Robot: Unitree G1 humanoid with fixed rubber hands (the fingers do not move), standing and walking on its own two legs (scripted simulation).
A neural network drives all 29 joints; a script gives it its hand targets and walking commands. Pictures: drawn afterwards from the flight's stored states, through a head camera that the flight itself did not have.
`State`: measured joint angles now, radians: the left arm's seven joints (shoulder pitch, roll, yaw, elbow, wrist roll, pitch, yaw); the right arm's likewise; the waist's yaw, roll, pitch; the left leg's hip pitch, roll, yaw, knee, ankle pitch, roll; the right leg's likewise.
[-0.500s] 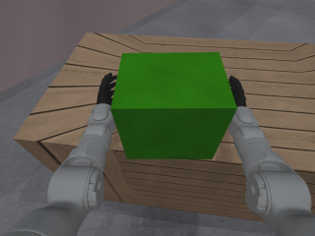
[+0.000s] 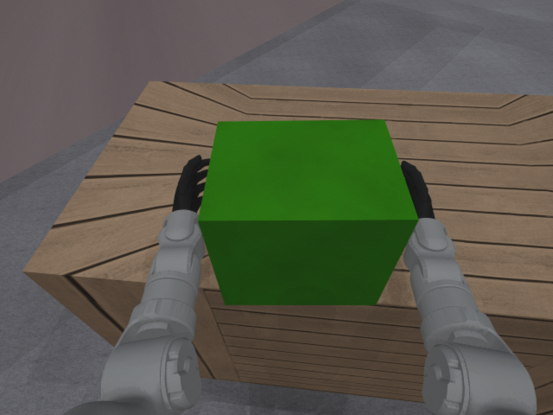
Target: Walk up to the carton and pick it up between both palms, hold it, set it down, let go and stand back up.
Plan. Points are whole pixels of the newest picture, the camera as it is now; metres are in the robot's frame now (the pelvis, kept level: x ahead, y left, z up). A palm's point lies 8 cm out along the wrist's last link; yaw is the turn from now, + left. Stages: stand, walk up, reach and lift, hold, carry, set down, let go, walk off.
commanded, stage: reach and lift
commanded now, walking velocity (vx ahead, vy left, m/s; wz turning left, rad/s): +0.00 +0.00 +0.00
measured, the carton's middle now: (300, 217) +0.40 +0.00 +0.05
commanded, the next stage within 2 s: none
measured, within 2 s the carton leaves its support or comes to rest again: leaves its support in 0.42 s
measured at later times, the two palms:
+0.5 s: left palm (183, 208) +0.37 +0.18 +0.10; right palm (420, 215) +0.37 -0.18 +0.09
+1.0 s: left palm (179, 192) +0.36 +0.17 +0.15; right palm (438, 207) +0.35 -0.18 +0.13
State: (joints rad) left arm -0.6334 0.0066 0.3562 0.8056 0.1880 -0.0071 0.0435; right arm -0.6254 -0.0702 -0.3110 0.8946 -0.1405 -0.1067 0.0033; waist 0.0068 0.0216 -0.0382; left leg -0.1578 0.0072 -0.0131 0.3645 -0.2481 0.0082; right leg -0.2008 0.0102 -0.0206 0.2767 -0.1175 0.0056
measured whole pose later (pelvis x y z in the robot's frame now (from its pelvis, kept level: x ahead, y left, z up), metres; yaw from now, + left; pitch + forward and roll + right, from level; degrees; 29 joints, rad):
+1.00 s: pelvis -0.03 +0.00 +0.00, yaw +1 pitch -1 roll -1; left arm -0.68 0.05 0.24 0.66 0.14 0.20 0.09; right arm -0.67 -0.13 -0.18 0.90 0.01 -0.06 -0.04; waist -0.02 -0.01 -0.05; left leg -0.14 0.01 -0.01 0.35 -0.20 0.01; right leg -0.15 0.00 -0.04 0.22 -0.05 0.00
